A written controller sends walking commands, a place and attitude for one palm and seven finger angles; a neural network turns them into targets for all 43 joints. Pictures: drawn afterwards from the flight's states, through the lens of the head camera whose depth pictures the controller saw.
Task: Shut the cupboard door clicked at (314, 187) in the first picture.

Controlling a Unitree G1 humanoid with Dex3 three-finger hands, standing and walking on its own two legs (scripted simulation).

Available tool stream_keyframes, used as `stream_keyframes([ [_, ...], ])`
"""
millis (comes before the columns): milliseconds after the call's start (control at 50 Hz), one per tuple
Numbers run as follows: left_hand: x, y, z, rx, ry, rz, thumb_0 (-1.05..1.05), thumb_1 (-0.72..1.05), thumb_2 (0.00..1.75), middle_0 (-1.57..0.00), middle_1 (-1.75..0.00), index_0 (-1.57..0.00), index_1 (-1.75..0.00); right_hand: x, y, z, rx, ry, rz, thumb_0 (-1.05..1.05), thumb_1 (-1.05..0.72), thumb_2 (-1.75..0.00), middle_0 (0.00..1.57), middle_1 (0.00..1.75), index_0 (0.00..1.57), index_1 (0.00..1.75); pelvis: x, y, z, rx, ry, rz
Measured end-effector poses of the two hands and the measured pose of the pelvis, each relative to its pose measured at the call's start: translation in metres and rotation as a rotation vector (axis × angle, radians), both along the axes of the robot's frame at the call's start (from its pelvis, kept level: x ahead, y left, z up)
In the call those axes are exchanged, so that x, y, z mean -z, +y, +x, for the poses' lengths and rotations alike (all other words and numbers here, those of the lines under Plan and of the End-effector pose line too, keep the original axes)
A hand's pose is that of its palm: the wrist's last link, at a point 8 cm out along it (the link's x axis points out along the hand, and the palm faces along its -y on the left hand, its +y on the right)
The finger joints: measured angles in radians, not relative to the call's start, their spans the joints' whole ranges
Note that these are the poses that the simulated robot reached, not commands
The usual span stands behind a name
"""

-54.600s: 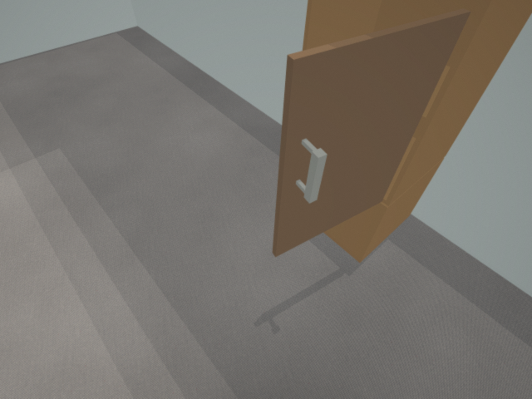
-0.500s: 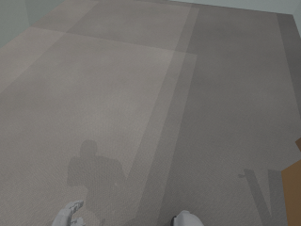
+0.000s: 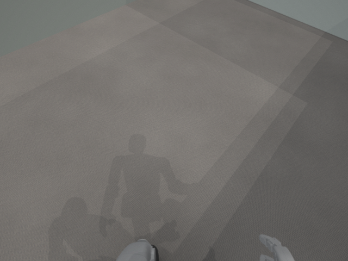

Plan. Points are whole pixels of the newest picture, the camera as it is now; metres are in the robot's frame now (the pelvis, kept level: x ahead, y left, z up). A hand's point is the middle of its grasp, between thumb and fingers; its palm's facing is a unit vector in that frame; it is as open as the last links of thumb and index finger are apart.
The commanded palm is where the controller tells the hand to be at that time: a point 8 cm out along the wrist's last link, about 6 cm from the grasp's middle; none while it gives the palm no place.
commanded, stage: walk to a spot facing it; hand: left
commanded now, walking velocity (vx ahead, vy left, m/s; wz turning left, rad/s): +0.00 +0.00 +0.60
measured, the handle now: out of the picture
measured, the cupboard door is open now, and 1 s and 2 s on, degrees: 19 19 19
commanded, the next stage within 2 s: turn to face it in 0.12 s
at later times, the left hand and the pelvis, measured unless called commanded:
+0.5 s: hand (106, 243) +0.16 +0.18 -0.14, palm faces +0.09 -0.97 -0.21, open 7.4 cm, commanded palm none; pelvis +0.10 -0.01 +0.02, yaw +4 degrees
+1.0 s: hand (98, 222) +0.21 +0.22 -0.16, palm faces -0.10 -0.97 -0.21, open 7.4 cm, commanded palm none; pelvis +0.13 +0.01 +0.02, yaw -12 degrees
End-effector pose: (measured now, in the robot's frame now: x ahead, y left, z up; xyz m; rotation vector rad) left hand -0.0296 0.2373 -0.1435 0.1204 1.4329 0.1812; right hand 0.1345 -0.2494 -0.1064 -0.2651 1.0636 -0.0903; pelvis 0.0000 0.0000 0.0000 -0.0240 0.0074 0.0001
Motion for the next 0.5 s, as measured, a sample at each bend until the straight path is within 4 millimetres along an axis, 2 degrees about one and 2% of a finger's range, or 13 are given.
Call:
stream_keyframes([
  [40,0.009,0.011,0.008,-0.023,0.022,0.002,0.00,0.91,0.90,-0.20,-0.30,-0.21,-0.30,0.003,0.010,0.023,-0.030,-0.032,-0.014,0.00,-0.91,-0.90,0.19,0.30,0.19,0.30,0.007,0.007,0.010,-0.027,0.003,0.000],
  [100,0.006,0.025,0.039,-0.047,-0.025,0.027,0.00,0.91,0.90,-0.20,-0.30,-0.20,-0.30,0.000,0.020,0.036,-0.064,-0.012,-0.032,0.00,-0.91,-0.90,0.20,0.30,0.19,0.30,0.003,0.012,0.019,-0.057,0.004,-0.003],
  [200,-0.016,0.041,0.103,-0.050,-0.187,0.055,0.00,0.91,0.90,-0.20,-0.30,-0.20,-0.30,-0.005,0.030,0.036,-0.077,0.054,-0.034,0.00,-0.91,-0.90,0.20,0.30,0.20,0.30,-0.012,0.017,0.034,-0.107,0.018,-0.013],
  [280,-0.032,0.046,0.144,-0.049,-0.283,0.074,0.00,0.91,0.90,-0.20,-0.30,-0.20,-0.30,-0.007,0.033,0.030,-0.070,0.102,-0.021,0.00,-0.91,-0.90,0.20,0.30,0.20,0.30,-0.019,0.014,0.049,-0.143,0.027,-0.016],
  [380,-0.039,0.032,0.172,-0.038,-0.306,0.074,0.00,0.91,0.90,-0.20,-0.30,-0.20,-0.30,-0.006,0.029,0.024,-0.032,0.148,-0.003,0.00,-0.91,-0.90,0.20,0.30,0.20,0.30,-0.025,0.004,0.071,-0.139,0.026,-0.002],
  [500,-0.030,-0.009,0.179,0.009,-0.223,0.039,0.00,0.91,0.90,-0.20,-0.30,-0.20,-0.30,0.013,0.010,0.020,0.057,0.182,0.042,0.00,-0.92,-0.90,0.20,0.30,0.20,0.30,-0.018,-0.014,0.098,-0.063,0.011,0.038],
])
